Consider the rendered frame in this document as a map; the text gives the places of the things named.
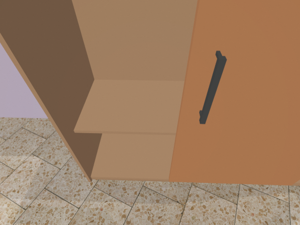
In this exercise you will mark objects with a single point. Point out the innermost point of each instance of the handle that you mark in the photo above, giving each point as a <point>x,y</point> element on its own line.
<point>217,73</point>

